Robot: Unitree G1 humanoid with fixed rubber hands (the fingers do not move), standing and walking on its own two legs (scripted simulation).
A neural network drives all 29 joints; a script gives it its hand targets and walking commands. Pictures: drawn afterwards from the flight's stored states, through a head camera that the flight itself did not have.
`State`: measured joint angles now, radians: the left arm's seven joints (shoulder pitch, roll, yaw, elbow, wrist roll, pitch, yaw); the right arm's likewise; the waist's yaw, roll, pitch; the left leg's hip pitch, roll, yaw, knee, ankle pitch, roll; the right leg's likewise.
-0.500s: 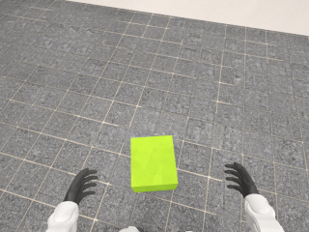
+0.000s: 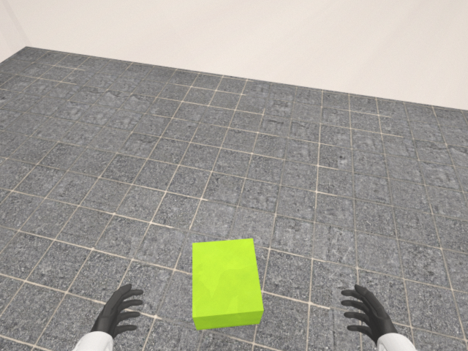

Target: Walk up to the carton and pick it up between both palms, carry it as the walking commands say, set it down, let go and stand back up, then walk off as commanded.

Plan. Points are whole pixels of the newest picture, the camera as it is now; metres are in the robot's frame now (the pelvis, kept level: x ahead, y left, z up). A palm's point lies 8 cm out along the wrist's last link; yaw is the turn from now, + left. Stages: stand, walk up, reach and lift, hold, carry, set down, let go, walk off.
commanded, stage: let go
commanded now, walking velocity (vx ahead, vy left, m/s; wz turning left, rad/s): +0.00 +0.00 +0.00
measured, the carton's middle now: (225, 283) +0.46 +0.04 -0.68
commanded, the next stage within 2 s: stand in 0.06 s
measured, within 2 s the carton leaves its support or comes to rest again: neither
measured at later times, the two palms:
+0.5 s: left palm out of the picture +0.13 +0.28 -0.12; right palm out of the picture +0.14 -0.26 -0.12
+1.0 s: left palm out of the picture +0.02 +0.26 -0.15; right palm out of the picture +0.10 -0.25 -0.14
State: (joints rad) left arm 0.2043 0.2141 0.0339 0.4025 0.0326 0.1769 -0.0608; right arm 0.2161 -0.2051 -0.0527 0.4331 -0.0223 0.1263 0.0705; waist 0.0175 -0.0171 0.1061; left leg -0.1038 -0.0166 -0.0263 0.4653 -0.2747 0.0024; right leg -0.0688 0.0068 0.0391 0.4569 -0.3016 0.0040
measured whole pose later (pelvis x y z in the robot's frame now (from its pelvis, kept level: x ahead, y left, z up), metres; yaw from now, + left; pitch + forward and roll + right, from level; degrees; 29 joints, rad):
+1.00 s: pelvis +0.07 +0.00 -0.01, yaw +6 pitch +2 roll -1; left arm 0.35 0.27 -0.02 1.03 0.01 0.02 0.05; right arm 0.33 -0.22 0.04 1.02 -0.01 0.01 -0.05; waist 0.01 -0.03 -0.02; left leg -0.19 -0.05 -0.12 0.56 -0.40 0.02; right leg -0.07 -0.02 -0.07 0.46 -0.42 0.01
